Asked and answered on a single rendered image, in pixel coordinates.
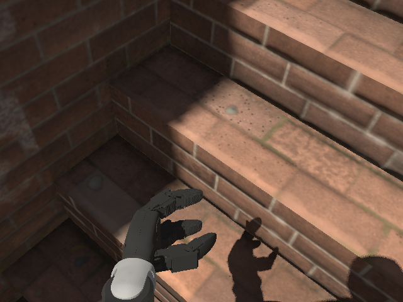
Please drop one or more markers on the left robot hand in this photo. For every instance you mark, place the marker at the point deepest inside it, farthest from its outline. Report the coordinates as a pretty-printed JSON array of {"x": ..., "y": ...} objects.
[{"x": 149, "y": 239}]

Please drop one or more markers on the left robot forearm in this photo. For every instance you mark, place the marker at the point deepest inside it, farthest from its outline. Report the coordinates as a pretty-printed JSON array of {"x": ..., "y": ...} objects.
[{"x": 132, "y": 280}]

